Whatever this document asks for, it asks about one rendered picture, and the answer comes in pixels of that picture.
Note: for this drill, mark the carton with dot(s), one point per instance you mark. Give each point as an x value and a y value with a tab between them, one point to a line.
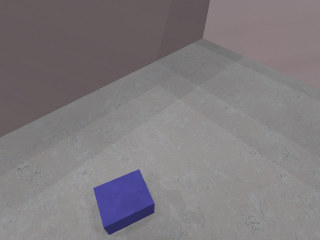
123	201

